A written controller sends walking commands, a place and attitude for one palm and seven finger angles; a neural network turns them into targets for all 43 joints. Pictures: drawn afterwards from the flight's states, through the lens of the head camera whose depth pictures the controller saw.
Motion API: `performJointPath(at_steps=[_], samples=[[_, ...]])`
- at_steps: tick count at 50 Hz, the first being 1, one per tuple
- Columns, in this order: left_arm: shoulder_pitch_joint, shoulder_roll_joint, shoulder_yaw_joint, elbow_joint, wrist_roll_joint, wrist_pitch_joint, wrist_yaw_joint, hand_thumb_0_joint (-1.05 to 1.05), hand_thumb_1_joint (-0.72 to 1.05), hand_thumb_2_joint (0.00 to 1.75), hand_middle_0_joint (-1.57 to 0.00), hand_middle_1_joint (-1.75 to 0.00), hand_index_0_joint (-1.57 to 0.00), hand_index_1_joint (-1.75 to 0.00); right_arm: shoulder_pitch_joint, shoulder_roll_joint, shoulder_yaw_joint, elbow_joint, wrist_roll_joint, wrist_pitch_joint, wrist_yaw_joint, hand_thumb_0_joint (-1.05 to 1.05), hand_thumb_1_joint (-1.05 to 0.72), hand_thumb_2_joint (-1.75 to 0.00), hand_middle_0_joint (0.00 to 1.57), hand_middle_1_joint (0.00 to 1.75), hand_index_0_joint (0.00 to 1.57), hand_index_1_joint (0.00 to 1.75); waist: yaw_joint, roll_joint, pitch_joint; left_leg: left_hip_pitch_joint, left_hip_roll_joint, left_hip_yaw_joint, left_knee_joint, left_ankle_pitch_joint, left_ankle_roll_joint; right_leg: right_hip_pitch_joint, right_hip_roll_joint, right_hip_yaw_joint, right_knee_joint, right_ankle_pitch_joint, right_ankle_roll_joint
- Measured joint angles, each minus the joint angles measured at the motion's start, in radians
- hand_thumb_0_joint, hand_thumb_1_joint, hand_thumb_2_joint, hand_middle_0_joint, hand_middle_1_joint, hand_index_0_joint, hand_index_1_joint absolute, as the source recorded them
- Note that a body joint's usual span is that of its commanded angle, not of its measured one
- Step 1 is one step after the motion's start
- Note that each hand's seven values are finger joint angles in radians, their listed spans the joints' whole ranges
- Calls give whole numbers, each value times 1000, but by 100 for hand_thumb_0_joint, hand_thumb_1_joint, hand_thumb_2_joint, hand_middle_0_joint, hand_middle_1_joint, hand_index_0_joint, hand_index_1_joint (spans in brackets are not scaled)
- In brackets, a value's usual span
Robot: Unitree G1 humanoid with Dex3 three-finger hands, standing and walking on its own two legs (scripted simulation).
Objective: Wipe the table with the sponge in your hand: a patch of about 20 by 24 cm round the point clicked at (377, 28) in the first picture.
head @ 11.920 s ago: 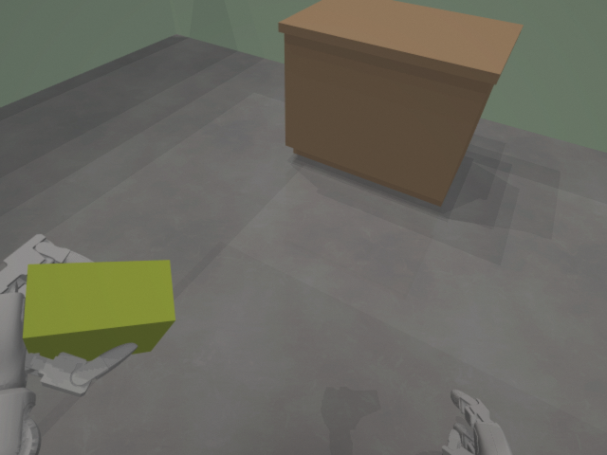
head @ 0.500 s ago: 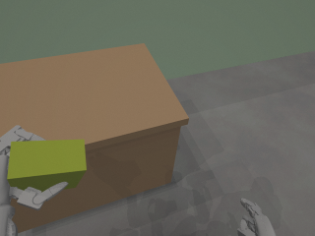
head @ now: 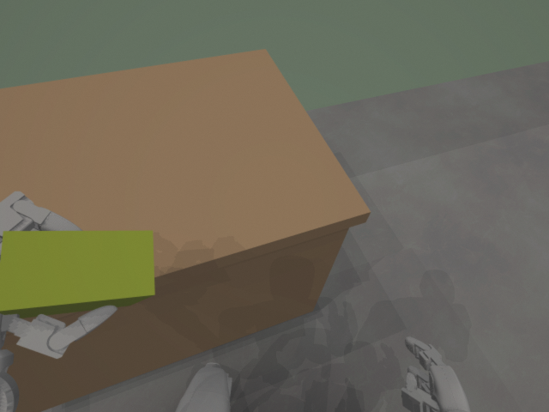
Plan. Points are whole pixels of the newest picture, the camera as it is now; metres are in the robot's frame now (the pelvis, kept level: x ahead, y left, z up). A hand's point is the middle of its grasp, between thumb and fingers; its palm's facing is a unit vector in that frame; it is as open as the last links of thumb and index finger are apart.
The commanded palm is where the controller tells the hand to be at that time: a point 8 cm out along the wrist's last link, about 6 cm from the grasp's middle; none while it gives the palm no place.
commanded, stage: shuffle to correct the standing spot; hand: left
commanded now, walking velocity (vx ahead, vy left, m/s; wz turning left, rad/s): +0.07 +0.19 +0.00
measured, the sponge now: (100, 275) +0.22 +0.21 +0.14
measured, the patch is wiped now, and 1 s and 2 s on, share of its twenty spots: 0.00 0.00 0.00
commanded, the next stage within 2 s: come to a stop and stand still in 0.26 s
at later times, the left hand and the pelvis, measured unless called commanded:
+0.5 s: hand out of the picture +0.27 +0.39 +0.17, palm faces +0.39 -0.81 -0.43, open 10.3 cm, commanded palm +0.21 +0.42 +0.19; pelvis +0.05 +0.14 +0.00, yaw +0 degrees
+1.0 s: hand out of the picture +0.30 +0.38 +0.16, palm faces +0.37 -0.87 -0.33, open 10.3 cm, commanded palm +0.23 +0.43 +0.19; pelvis +0.07 +0.15 +0.02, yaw -1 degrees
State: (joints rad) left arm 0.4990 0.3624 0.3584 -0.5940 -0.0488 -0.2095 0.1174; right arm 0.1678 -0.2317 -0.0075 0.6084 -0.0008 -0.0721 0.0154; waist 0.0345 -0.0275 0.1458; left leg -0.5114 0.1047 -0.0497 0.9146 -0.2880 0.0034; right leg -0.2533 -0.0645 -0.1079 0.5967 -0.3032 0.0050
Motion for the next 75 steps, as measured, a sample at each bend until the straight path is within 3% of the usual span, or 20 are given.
performJointPath(at_steps=[3,4,7,10,13,15,17,18,21,23,28,31,37,43,48,52,57,61,68,75], samples=[[-28,6,-16,-42,2,8,4,-1,-53,102,-71,-138,-72,-137,15,-33,-15,-13,3,-29,-29,1,-90,-90,20,30,20,30,-11,16,-2,130,8,9,-251,58,6,-3,-38,20,68,-52,41],[-42,21,-7,-52,2,7,5,-1,-53,102,-71,-138,-72,-137,11,-38,-26,-19,6,-37,-39,1,-90,-90,20,30,20,30,-19,26,-4,140,0,4,-260,29,-26,-22,-47,30,116,-80,42],[-93,96,56,-19,0,-6,12,-1,-53,102,-71,-138,-72,-137,-25,14,-33,-20,17,-48,-53,1,-90,-90,20,30,20,30,-28,-14,22,131,-44,38,-207,3,-66,-72,-33,101,239,-185,23],[-94,113,90,30,0,0,8,-1,-53,102,-71,-138,-72,-137,-33,34,-10,-32,26,-57,-36,1,-90,-90,20,30,20,30,-64,22,32,122,-54,17,-186,-3,-55,-34,4,80,141,-71,19],[-24,94,85,19,-10,1,8,-1,-53,102,-71,-138,-72,-137,-32,30,2,-19,31,-42,-13,1,-90,-90,20,30,20,30,-84,55,23,73,-69,33,-57,-68,-25,8,-11,66,75,-75,52],[42,82,79,-23,-16,-14,12,-1,-53,102,-71,-138,-72,-137,-23,27,7,-9,33,-34,-3,1,-90,-90,20,30,20,30,-70,38,13,53,-85,58,-3,-132,-9,21,-34,82,44,-70,71],[97,75,85,-64,-20,-28,13,-1,-53,102,-71,-138,-72,-137,-14,19,12,-10,31,-30,-1,1,-90,-90,20,30,20,30,-55,21,3,94,-86,64,-157,-52,7,9,-54,95,65,-73,81],[109,72,88,-81,-24,-29,12,-1,-53,102,-71,-138,-72,-137,-11,9,8,-17,28,-34,-3,1,-90,-90,20,30,20,30,-46,31,0,113,-79,52,-227,65,22,-23,-54,91,131,-77,73],[37,83,78,-52,-4,-17,14,-1,-53,102,-71,-138,-72,-137,-36,33,-18,1,16,-42,-14,1,-90,-90,20,30,20,30,-3,-3,34,130,-108,93,-192,21,36,-133,-39,144,423,-191,36],[-24,73,58,-2,1,8,13,-1,-53,102,-71,-138,-72,-137,-41,49,-12,10,11,-48,-18,1,-90,-90,20,30,20,30,1,-13,26,150,-124,96,-231,15,44,-173,-11,123,491,-201,27],[-109,38,37,26,-2,60,21,-1,-52,102,-71,-138,-72,-137,-41,78,36,-1,8,-79,-22,1,-90,-90,20,30,20,30,-11,-28,-9,199,-147,89,-362,91,51,-100,63,45,165,-104,7],[-77,28,28,-6,-7,50,14,-1,-52,102,-71,-138,-72,-137,-37,80,58,-23,2,-86,-27,1,-90,-90,20,30,20,30,-20,-17,-40,208,-151,100,-391,102,55,-19,96,46,-55,46,-22],[-13,25,9,38,-5,56,-6,-1,-52,102,-71,-138,-72,-137,-9,69,62,-22,-3,-49,-49,1,-90,-90,20,30,21,30,-19,45,-99,247,-130,107,-479,123,41,45,122,60,-213,145,-45],[-64,-17,0,167,-1,112,11,-1,-52,102,-71,-138,-72,-137,24,46,55,2,-1,-26,-72,1,-90,-90,20,30,21,30,-6,36,-125,274,-129,113,-530,146,46,67,125,69,-257,160,-46],[-91,-63,-54,154,12,134,25,-1,-52,102,-71,-138,-72,-137,30,19,41,8,-4,-31,-80,1,-90,-90,20,30,20,30,-15,28,-110,285,-130,102,-533,143,50,84,126,59,-266,154,-56],[-59,-32,-65,84,4,109,23,-1,-52,102,-71,-138,-72,-137,15,12,30,0,-6,-29,-79,1,-90,-90,20,30,20,30,-35,28,-98,279,-124,94,-516,128,45,89,133,51,-268,145,-65],[8,22,-22,51,-21,81,20,-1,-52,102,-71,-138,-72,-137,-2,8,21,-14,2,-6,-77,1,-90,-90,20,30,20,30,-47,44,-108,276,-118,88,-502,109,38,93,139,47,-268,132,-70],[30,20,-10,89,-34,87,17,-1,-52,102,-71,-138,-72,-137,-6,2,18,-13,9,10,-79,1,-90,-90,20,30,20,30,-35,62,-127,283,-118,86,-501,100,35,101,140,46,-269,123,-72],[-34,-45,-58,169,-31,125,21,-1,-52,102,-71,-138,-72,-137,-13,1,23,-2,11,13,-82,1,-90,-90,20,30,20,30,-3,67,-134,299,-119,73,-505,97,31,123,141,35,-278,117,-76],[-59,-38,-74,123,-29,127,26,-1,-52,102,-71,-138,-72,-137,-35,18,33,-24,9,18,-75,1,-90,-90,20,30,20,30,-12,51,-109,300,-115,65,-506,102,27,129,145,28,-288,125,-81]])
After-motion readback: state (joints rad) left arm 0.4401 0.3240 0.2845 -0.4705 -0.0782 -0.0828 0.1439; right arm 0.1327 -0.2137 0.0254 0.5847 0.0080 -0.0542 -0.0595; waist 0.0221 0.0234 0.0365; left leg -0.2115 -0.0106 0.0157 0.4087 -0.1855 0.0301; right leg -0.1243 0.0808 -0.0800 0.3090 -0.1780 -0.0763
